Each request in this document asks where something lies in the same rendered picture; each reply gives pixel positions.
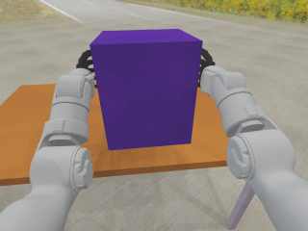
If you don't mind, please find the right robot hand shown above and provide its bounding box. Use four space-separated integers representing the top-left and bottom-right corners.
197 48 216 88

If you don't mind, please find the robot left forearm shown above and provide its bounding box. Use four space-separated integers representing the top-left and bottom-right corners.
29 67 95 187

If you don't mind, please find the carton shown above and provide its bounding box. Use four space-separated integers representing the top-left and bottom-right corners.
90 29 203 151

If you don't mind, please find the left robot upper arm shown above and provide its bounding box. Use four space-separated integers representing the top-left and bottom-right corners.
0 145 93 231

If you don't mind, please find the right robot upper arm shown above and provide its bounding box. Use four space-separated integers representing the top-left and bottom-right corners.
226 129 308 231

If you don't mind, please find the table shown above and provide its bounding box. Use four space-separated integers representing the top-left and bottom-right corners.
0 79 255 230

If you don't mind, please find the left robot hand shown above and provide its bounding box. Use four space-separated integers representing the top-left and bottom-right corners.
76 50 97 89

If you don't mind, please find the robot right forearm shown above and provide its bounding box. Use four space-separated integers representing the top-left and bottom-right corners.
200 65 295 156

